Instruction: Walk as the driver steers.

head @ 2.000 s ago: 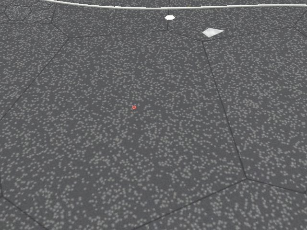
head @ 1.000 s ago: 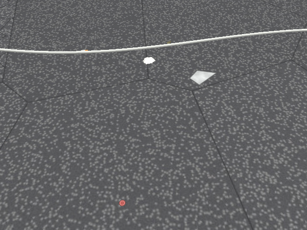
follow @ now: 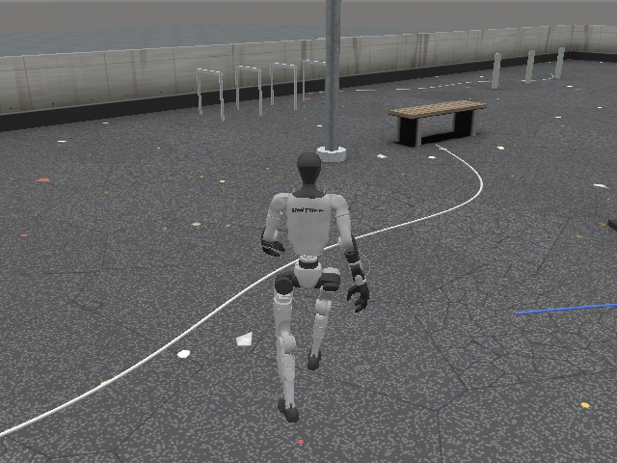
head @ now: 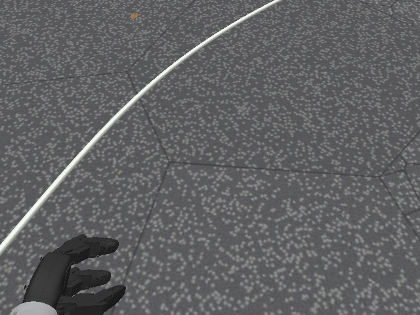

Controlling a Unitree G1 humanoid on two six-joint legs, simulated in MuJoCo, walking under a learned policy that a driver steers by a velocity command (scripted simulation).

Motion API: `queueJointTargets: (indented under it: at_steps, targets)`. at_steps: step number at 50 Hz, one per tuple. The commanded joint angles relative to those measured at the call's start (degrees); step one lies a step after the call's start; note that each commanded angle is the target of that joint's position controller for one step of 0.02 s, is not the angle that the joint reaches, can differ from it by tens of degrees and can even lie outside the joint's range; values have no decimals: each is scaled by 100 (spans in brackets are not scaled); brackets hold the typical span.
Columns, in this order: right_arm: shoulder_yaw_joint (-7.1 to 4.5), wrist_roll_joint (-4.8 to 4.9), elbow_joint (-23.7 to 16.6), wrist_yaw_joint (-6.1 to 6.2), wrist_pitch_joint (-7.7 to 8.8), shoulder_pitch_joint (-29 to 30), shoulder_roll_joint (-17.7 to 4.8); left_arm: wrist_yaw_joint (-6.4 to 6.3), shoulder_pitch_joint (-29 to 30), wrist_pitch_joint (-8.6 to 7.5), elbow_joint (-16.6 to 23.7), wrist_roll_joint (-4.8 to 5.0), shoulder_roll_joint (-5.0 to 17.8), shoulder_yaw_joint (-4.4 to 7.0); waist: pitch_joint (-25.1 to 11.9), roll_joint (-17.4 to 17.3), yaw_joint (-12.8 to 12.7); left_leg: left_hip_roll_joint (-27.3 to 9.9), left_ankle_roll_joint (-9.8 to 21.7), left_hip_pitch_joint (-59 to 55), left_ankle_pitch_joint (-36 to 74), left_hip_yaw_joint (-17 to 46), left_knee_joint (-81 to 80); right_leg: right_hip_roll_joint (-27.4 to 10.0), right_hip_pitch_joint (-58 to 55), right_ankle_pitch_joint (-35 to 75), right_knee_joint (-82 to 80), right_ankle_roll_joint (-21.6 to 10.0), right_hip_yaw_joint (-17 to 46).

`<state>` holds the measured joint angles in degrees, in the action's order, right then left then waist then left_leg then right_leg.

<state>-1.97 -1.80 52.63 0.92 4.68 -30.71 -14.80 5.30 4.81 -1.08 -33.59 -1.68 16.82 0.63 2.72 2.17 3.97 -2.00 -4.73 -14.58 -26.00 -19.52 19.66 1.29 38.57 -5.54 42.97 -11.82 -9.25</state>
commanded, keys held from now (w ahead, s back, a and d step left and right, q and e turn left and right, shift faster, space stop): w+e+shift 0.18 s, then q+shift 0.82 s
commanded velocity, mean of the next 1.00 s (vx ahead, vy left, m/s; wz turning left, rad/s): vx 0.41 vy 0.00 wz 0.18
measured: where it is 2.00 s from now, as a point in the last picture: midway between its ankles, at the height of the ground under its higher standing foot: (208, 257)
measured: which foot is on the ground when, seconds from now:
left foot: down 0.00-0.02, up 0.04-0.42, down 0.44-0.96, up 0.98-1.00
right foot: up 0.00-0.02, down 0.04-0.42, up 0.44-0.94, down 0.96-1.00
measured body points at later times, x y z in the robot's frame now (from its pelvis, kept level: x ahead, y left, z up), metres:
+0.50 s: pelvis +0.43 +0.00 +0.00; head +0.47 -0.02 +0.45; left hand +0.53 +0.27 -0.12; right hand +0.58 -0.28 -0.09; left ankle +0.60 +0.03 -0.71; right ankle +0.20 -0.04 -0.61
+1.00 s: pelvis +0.58 -0.06 +0.03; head +0.61 -0.06 +0.47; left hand +0.71 +0.25 -0.05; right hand +0.80 -0.32 -0.06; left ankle +0.60 +0.03 -0.70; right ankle +0.68 -0.17 -0.71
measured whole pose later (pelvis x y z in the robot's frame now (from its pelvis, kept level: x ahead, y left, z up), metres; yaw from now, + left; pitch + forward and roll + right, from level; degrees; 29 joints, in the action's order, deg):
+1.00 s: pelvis +0.58 -0.06 +0.03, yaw +14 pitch +1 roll -1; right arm -5.6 1.8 32.8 2.2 -3.5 -11.7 -20.1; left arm -1.3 -5.4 -2.7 -39.0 -0.5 16.9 3.2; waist 1.8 -2.4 2.2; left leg 14.5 2.0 21.6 -21.8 20.6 39.4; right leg 4.7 20.0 -5.3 26.0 0.7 9.1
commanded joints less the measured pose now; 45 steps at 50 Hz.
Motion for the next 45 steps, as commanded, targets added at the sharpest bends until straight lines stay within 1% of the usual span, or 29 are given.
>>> queueJointTargets:
  at_steps: [1,2,3,4,5,6,8,9,12,13,15,16,17,19,20,21,22,23,24,25,26,27,28,30,33,36,38,40,45]
  targets:
    - [-361,-43,-780,61,-111,987,-1561,-250,-3232,-45,-730,24,998,510,-1230,-705,-2018,-1315,607,2427,7617,491,4059,567,-4491,-645,-532,-427,371]
    - [-280,-80,-965,-51,-112,1082,-1047,-396,-2838,22,-772,186,1366,705,-908,576,-1494,-187,466,4181,1452,537,6160,-133,-5242,-957,-834,-577,1662]
    - [-171,15,-1679,-68,-6,779,-771,-373,-2464,112,-444,-47,1995,768,-1726,1088,-832,317,194,6297,-354,1470,7845,-1431,-6732,-617,-1516,-1730,4759]
    - [-132,25,-1876,-77,170,1438,-983,-471,-2881,155,-364,-48,1800,788,-1921,57,-1236,105,230,6769,116,2319,7632,-1628,-6553,-1462,-2503,-1744,5511]
    - [-91,35,-1871,-82,250,1606,-968,-529,-2739,100,-557,9,1504,736,-944,-396,-972,-197,286,6757,380,2406,6892,-1547,-5551,-1540,-2895,-1488,5212]
    - [-71,-27,-1844,-71,230,1698,-920,-554,-2592,7,-659,44,1282,669,-420,-726,-626,-392,269,6324,419,2395,6239,-1279,-4540,-1105,-2974,-1242,4709]
    - [-41,-245,-1710,-65,-28,1417,-861,-598,-2226,-183,-606,74,1014,544,-91,-832,-140,-595,121,5459,219,2405,5557,-799,-3132,-336,-3007,-1052,3869]
    - [-34,-275,-1723,-83,-148,1445,-814,-574,-2215,-256,-615,105,906,491,-17,-799,-60,-660,40,5224,73,2366,5181,-616,-2637,-284,-3068,-1022,3639]
    - [127,-151,-1948,-178,-143,2050,-371,-518,-2234,-415,-810,108,794,428,361,-666,-102,-605,79,4600,1440,1801,3456,-196,-1792,2853,-3033,-603,2386]
    - [191,-116,-1918,-212,-97,2094,-200,-476,-2340,-444,-920,145,712,404,229,-571,-208,-478,236,4125,2262,1622,2783,48,-1752,3577,-2904,-322,1876]
    - [212,-5,-1844,-254,-51,2324,-113,-418,-2850,-528,-1181,263,607,355,-25,-276,-603,-164,534,3725,3759,1375,1957,43,-2261,3769,-2938,65,1647]
    - [114,256,-2074,-222,234,3189,-312,-592,-3014,-478,-1146,467,350,294,-22,-637,-1012,44,527,3859,4043,1606,1518,-212,-2503,2883,-2712,129,1883]
    - [91,297,-2148,-254,336,3283,-342,-678,-3095,-413,-1260,415,583,287,-91,-414,-934,192,612,4143,4166,1550,973,-311,-3119,2773,-2612,198,1844]
    - [-32,284,-2076,-326,413,3075,-584,-745,-3125,-298,-1342,169,787,322,-392,179,-818,490,829,3896,4312,1543,765,-494,-3790,3329,-2044,470,1765]
    - [-137,288,-1920,-345,407,2544,-791,-768,-2995,-264,-1305,56,830,330,-681,328,-526,713,889,3444,4095,1531,892,-511,-3977,4041,-1543,622,1665]
    - [-235,295,-1707,-373,394,1653,-948,-774,-2560,-230,-1168,1,905,343,-943,484,72,790,937,2684,4110,1520,843,-424,-3806,4505,-523,814,1457]
    - [-300,253,-1395,-341,346,495,-1105,-772,-1939,-217,-933,-56,918,344,-1281,332,733,407,1044,1600,4727,1916,692,-117,-3136,3814,1285,1094,1252]
    - [-287,94,-1398,-362,314,445,-1456,-718,-2815,-220,-781,-238,119,181,-1936,-1783,-7,-1053,1908,-350,7147,3888,1480,730,-1100,-2650,4034,1556,1124]
    - [-298,-73,-1695,-348,295,770,-1422,-564,-3711,-282,-784,64,204,76,-3182,-1611,-208,-1995,2808,-1451,6057,6479,836,815,-79,-2949,5237,1633,2059]
    - [-379,39,-2006,-270,167,1333,-1317,-511,-3183,-285,-693,208,685,161,-2843,-882,-26,-1847,2683,-810,3953,6474,392,429,165,-2287,5220,1504,2230]
    - [-305,183,-2118,-201,9,1737,-1045,-518,-2298,-269,-422,136,909,230,-1803,28,-45,-1384,2342,501,2764,5835,73,270,198,-1938,4700,1373,2005]
    - [-255,205,-2175,-178,-74,1944,-1037,-556,-1945,-228,-258,79,845,243,-1101,477,-288,-1137,2232,1624,2390,5583,-202,220,222,-1860,4400,1346,1870]
    - [-284,166,-2187,-164,-94,2007,-1130,-590,-1940,-165,-151,19,761,238,-816,394,-491,-854,2172,2363,2446,5340,-383,147,-7,-1778,3973,1335,1879]
    - [-279,172,-2167,-172,-125,2127,-1014,-665,-2136,-94,-173,3,575,224,-588,-53,-696,-355,1992,3121,3078,4681,-414,31,-371,-1722,3029,1392,1825]
    - [-349,221,-2035,-67,-226,1907,-1150,-801,-1856,-81,-90,-19,322,166,-1021,-297,-632,-159,1885,3253,4711,4325,-30,191,-611,-1490,1803,1631,1691]
    - [-436,350,-2100,105,-462,1944,-1330,-850,-1483,9,-42,92,416,211,-1352,-581,-549,-61,1504,3030,3251,4590,46,278,-530,-824,1236,1729,1902]
    - [-448,392,-2164,195,-604,1970,-1310,-838,-1119,21,19,139,442,234,-1154,-805,-417,65,1271,3033,1868,4812,-60,313,-469,-589,789,1702,2002]
    - [-473,356,-2178,233,-689,1881,-1274,-806,-811,-43,61,157,441,253,-939,-1019,-266,142,1228,2935,1165,5020,-101,355,-508,-534,293,1663,2063]
    - [-549,319,-2293,216,-760,1828,-1217,-672,-593,-305,4,203,562,360,-833,-1304,-153,134,1270,2491,1831,5582,271,450,-1284,-701,-1117,1507,2154]
Keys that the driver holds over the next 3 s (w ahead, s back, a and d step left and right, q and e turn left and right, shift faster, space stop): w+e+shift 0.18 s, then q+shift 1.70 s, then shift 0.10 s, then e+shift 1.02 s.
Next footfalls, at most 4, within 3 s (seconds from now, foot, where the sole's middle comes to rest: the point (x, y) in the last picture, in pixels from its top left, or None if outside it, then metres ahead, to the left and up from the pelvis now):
0.04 right None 0.20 -0.02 -0.74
0.44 left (199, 253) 0.64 0.02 -0.74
0.96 right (248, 230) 0.72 -0.15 -0.74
1.46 left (184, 281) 0.56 0.07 -0.74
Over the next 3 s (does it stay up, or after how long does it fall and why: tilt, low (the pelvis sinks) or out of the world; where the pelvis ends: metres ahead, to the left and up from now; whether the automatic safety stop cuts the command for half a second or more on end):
stays up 0.68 0.00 0.03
